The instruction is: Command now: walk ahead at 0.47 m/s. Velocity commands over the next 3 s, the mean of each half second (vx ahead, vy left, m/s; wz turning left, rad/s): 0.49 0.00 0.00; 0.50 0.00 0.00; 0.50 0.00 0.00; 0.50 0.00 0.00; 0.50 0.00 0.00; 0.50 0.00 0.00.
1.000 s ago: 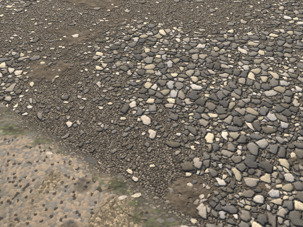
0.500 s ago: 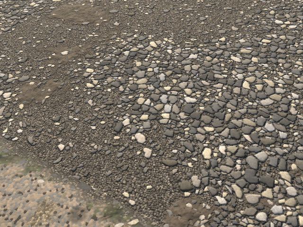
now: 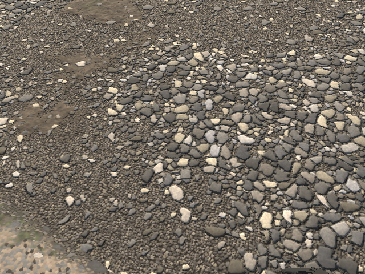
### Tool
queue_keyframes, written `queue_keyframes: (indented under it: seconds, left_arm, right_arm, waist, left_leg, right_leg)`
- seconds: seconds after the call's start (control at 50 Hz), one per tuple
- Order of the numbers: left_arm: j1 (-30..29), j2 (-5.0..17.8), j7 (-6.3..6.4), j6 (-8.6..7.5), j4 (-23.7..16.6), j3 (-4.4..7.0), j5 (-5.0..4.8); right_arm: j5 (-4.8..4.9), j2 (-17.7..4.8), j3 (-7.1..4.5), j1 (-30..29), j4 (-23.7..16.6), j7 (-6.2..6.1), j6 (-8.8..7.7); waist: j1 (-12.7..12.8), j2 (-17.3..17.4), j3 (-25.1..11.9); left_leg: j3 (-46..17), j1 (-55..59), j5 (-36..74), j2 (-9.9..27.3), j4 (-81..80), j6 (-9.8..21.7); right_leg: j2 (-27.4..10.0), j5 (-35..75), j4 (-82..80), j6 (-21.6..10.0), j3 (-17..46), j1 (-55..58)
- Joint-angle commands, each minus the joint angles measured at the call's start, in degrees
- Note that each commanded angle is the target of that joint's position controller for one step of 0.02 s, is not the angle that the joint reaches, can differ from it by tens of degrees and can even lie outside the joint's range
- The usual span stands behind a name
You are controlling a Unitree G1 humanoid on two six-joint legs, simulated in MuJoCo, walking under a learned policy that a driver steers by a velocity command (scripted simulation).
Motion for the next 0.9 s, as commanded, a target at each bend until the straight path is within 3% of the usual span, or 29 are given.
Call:
queue_keyframes:
  seconds: [0.02, 0.04, 0.06, 0.08, 0.1, 0.12, 0.14, 0.16, 0.22, 0.28, 0.3, 0.32, 0.36, 0.38, 0.46, 0.56, 0.58, 0.6, 0.64, 0.68, 0.7, 0.72, 0.74, 0.76, 0.78, 0.8, 0.82, 0.84, 0.9]
  left_arm:
    - [9.4, 6.5, -0.78, -0.94, -1.9, 1.3, 1.55]
    - [8.5, 4.1, -2.22, -1.31, -2.6, -0.39, 2.65]
    - [-4.5, 6.0, -2.94, -0.92, -6.3, 1.24, 0.03]
    - [-9.5, 10.0, 1.29, -1.07, -9.1, 3.1, -7.45]
    - [-10.0, 9.2, 2.49, -0.79, -8.9, 2.78, -6.45]
    - [-8.3, 7.2, 2.82, 0.2, -8.4, 2.7, -5.36]
    - [-9.1, 2.7, 1.9, 0.63, -8.9, 1.16, 1.11]
    - [-8.9, 0.7, 1.52, 1.23, -9.1, 1.21, 1.8]
    - [-13.1, 3.0, 0.14, 1.62, -10.7, 1.92, 0.27]
    - [-18.9, 2.4, -0.3, 1.72, -13.6, 1.06, 1.57]
    - [-23.9, 9.9, 0.37, 2.6, -17.3, 3.55, -4.26]
    - [-25.6, 9.5, 0.47, 2.87, -17.6, 3.22, -4.08]
    - [-25.1, 7.6, 0.0, 3.52, -16.9, 3.21, -3.89]
    - [-23.1, 1.3, -0.26, 3.07, -16.2, 0.43, 2.19]
    - [-33.8, 4.2, 0.41, 3.24, -20.2, 1.17, 0.5]
    - [-41.3, 4.1, -0.27, 4.09, -23.0, 0.5, 0.56]
    - [-43.4, 10.6, -0.72, 2.04, -23.8, 2.69, -10.49]
    - [-42.1, 10.0, -1.08, 1.38, -23.1, 2.42, -11.08]
    - [-37.6, 8.7, -1.47, 0.57, -20.7, 2.79, -8.95]
    - [-15.8, 11.9, -0.87, 0.53, -13.1, 4.87, -7.11]
    - [-3.5, 14.6, -0.76, 0.79, -9.4, 5.02, -5.24]
    - [0.1, 17.1, -0.73, 0.18, -8.9, 5.04, -5.26]
    - [0.4, 18.9, -0.78, 1.0, -8.1, 5.93, -6.43]
    - [-4.1, 16.2, 0.08, 1.71, -8.1, 5.23, -6.05]
    - [-13.3, 11.9, 0.7, 1.94, -10.8, 3.91, -5.12]
    - [-18.4, 13.2, 0.92, 1.21, -12.4, 3.51, -4.03]
    - [-21.6, 10.9, 0.72, 0.33, -12.2, 2.76, -3.99]
    - [-23.0, 8.9, 0.35, -0.22, -11.5, 1.95, -4.5]
    - [-21.3, 11.5, 2.14, -0.26, -10.2, 2.44, -3.91]
  right_arm:
    - [0.11, -11.3, -3.26, 19.0, 2.2, -0.54, -1.46]
    - [-0.75, -10.7, -2.96, 34.7, 5.8, -1.39, -1.49]
    - [-2.97, -8.6, -2.59, 42.1, 10.6, -1.57, -2.46]
    - [1.85, -16.8, -5.2, 25.9, 8.0, -2.38, -2.16]
    - [2.5, -12.5, -4.1, 19.5, 5.6, -2.07, -2.73]
    - [2.26, -8.7, -2.98, 17.7, 6.0, -1.91, -3.04]
    - [-1.95, -1.2, -1.5, 22.1, 7.0, -2.82, -3.8]
    - [-2.14, 0.7, -0.99, 21.2, 7.1, -2.89, -4.42]
    - [-0.99, -2.5, -1.45, 21.6, 7.3, -1.53, -5.84]
    - [-2.87, -1.2, -0.32, 24.8, 7.9, -1.09, -6.74]
    - [3.61, -10.6, -2.51, 23.3, 7.5, -1.97, -6.02]
    - [4.14, -10.3, -2.41, 23.6, 8.0, -2.2, -5.78]
    - [3.17, -7.5, -1.71, 27.1, 9.2, -3.03, -4.92]
    - [-5.78, 1.6, 1.15, 36.9, 12.8, -1.41, -5.97]
    - [-3.25, 0.1, 1.87, 43.6, 15.0, -0.28, -5.69]
    - [-2.05, -1.4, 2.53, 44.8, 14.8, -1.13, -4.52]
    - [6.32, -12.0, -1.47, 31.8, 10.5, -4.69, -3.26]
    - [6.27, -11.6, -1.27, 33.2, 10.5, -5.95, -2.64]
    - [4.22, -9.1, -1.58, 37.5, 12.3, -6.4, -1.52]
    - [3.4, -6.3, -1.43, 35.8, 12.5, -5.16, -1.6]
    - [3.24, -1.0, -0.47, 37.2, 12.8, -4.28, -2.81]
    - [6.46, -0.8, 0.24, 44.4, 12.4, -3.43, -4.9]
    - [7.86, -3.0, -0.2, 40.9, 8.8, -3.44, -6.11]
    - [8.26, -3.6, -0.26, 31.8, 5.4, -4.0, -5.94]
    - [5.92, -5.0, -0.66, 24.5, 3.5, -4.97, -5.13]
    - [5.04, -4.2, -0.85, 26.3, 3.0, -5.42, -4.01]
    - [3.54, -3.1, -1.03, 26.2, 3.0, -5.32, -2.88]
    - [3.56, -3.8, -1.64, 25.7, 2.2, -5.11, -2.07]
    - [2.39, -5.0, -2.27, 19.3, -0.9, -5.35, -2.47]
  waist:
    - [-7.4, 3.8, -18.6]
    - [-13.9, 10.2, -24.1]
    - [-16.9, 4.7, -15.6]
    - [-9.1, 3.9, -4.1]
    - [-6.3, -1.5, -2.9]
    - [-3.6, -1.0, -0.8]
    - [-6.6, 2.7, -3.6]
    - [-4.3, 2.7, 0.8]
    - [-3.4, 1.5, 3.5]
    - [-4.4, 0.9, 3.7]
    - [-1.6, 1.2, 4.7]
    - [-2.4, 2.4, 3.5]
    - [-3.6, 2.5, 2.1]
    - [-7.1, 2.4, 5.0]
    - [-10.0, 0.4, 7.1]
    - [-11.9, 0.2, 9.9]
    - [-10.4, 3.2, 12.5]
    - [-10.2, 1.0, 9.2]
    - [-10.3, 0.7, 5.1]
    - [-0.3, -0.6, -5.8]
    - [3.8, -10.7, -13.4]
    - [3.4, -19.5, -24.9]
    - [4.4, -19.3, -28.9]
    - [3.1, -11.6, -21.7]
    - [1.4, 0.6, -13.0]
    - [-2.4, 0.9, -11.4]
    - [-4.5, 2.2, -7.6]
    - [-6.4, -0.5, -2.6]
    - [-6.5, -3.9, 2.5]
  left_leg:
    - [-11.6, 50.0, 5.4, 6.5, 6.4, 12.1]
    - [-35.7, 66.1, -5.9, 17.9, -5.6, 21.2]
    - [-41.6, 61.2, -16.5, 18.3, -12.7, 16.9]
    - [-33.4, 44.0, 4.4, 21.3, -11.7, 12.4]
    - [-26.6, 32.2, 14.4, 19.3, -13.3, 10.4]
    - [-21.5, 24.6, 15.4, 17.0, -15.3, 8.8]
    - [-20.8, 24.5, 4.8, 16.3, -18.7, 11.5]
    - [-20.1, 21.1, -2.5, 14.2, -21.4, 10.6]
    - [-13.8, 16.5, -7.9, 11.1, -24.7, 9.5]
    - [-12.4, 16.0, -2.2, 10.7, -21.0, 9.7]
    - [-11.7, 12.5, 2.7, 10.0, -23.4, 6.9]
    - [-9.6, 11.5, 2.2, 8.9, -20.7, 5.5]
    - [-8.9, 14.3, -2.1, 8.5, -16.8, 5.0]
    - [-10.3, 21.7, -2.2, 11.0, -15.0, 9.2]
    - [-14.2, 34.7, -1.9, 14.0, -11.3, 9.9]
    - [-14.6, 30.7, -5.9, 12.3, -7.1, 6.8]
    - [-14.4, 22.2, -4.0, 12.6, -0.6, 4.6]
    - [-13.1, 24.2, -1.8, 12.0, 2.2, 3.8]
    - [-12.3, 25.5, 5.0, 10.4, 10.6, 2.4]
    - [-7.8, 14.3, 7.5, 5.2, 35.4, -0.9]
    - [-5.8, -7.5, -36.0, -1.2, 62.7, -4.1]
    - [-14.6, -18.0, -43.0, -3.8, 77.3, -4.4]
    - [-15.0, -23.8, -37.9, -1.1, 77.5, -4.7]
    - [-10.0, -28.8, -32.4, 2.4, 76.0, -5.5]
    - [-6.1, -26.6, -25.4, 4.9, 73.8, -5.4]
    - [-7.6, -21.1, -21.3, 6.7, 70.0, -6.0]
    - [-10.1, -17.6, -19.1, 8.8, 66.9, -5.6]
    - [-11.0, -16.6, -16.8, 10.0, 58.8, -4.5]
    - [-7.6, -8.0, -4.4, 9.0, 30.6, -5.9]
  right_leg:
    - [-5.7, 49.7, 29.8, -2.0, 0.8, -28.6]
    - [3.9, 7.4, 50.2, 0.7, 2.4, -46.8]
    - [3.6, -4.1, 66.4, -1.6, 8.0, -57.3]
    - [-1.8, 3.0, 64.6, -1.9, 5.6, -54.5]
    - [-4.3, 7.4, 60.0, -2.2, 6.5, -47.1]
    - [-5.1, 8.1, 57.4, -2.0, 6.1, -42.1]
    - [-9.2, 7.1, 60.2, -3.3, 10.0, -41.3]
    - [-9.5, 9.0, 56.5, -4.2, 10.1, -42.9]
    - [-8.6, 14.0, 46.3, -3.9, 6.4, -45.5]
    - [-10.1, 35.2, 38.3, -3.1, 7.9, -51.1]
    - [-8.1, 34.7, 32.9, -0.7, 2.7, -46.7]
    - [-8.2, 40.0, 30.6, 0.0, 3.3, -42.7]
    - [-7.7, 45.1, 29.7, 0.3, 3.2, -41.9]
    - [-10.3, 48.9, 27.0, -0.2, 8.5, -51.1]
    - [-10.3, 44.0, 18.9, 0.0, 7.7, -60.1]
    - [-9.8, 40.1, 14.3, -0.7, 5.4, -53.1]
    - [-7.7, 37.7, 14.6, 0.1, 7.1, -49.7]
    - [-7.2, 38.1, 13.4, 0.7, 6.3, -47.0]
    - [-5.5, 37.7, 10.7, 0.3, 3.4, -38.0]
    - [-4.2, 44.8, 11.4, -1.9, -1.0, -9.6]
    - [-13.7, 63.9, 24.7, -5.7, 6.8, 12.7]
    - [-23.9, 69.6, 29.0, -14.6, 23.1, 24.0]
    - [-27.8, 44.2, 17.7, -19.4, 34.3, 22.4]
    - [-27.1, 26.0, 10.8, -18.9, 34.6, 14.3]
    - [-24.0, 24.3, 6.3, -16.6, 29.8, -0.3]
    - [-26.3, 26.3, 5.3, -18.8, 30.8, -11.1]
    - [-25.1, 29.9, 5.1, -17.3, 29.3, -20.3]
    - [-21.1, 27.5, 2.9, -14.0, 23.0, -26.5]
    - [-12.2, 33.3, -1.4, -10.9, 9.4, -36.5]
Next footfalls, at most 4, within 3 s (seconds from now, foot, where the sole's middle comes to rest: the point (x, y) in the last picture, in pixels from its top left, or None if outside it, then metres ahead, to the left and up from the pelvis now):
0.68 right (248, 262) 0.56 -0.18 -0.86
1.16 left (186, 199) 0.82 0.07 -0.86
1.72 right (238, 145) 1.13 -0.17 -0.86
2.28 left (191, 98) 1.44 0.08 -0.86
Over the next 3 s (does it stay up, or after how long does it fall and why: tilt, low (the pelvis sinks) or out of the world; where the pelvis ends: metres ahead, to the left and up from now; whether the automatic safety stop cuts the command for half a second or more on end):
stays up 1.67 -0.07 -0.08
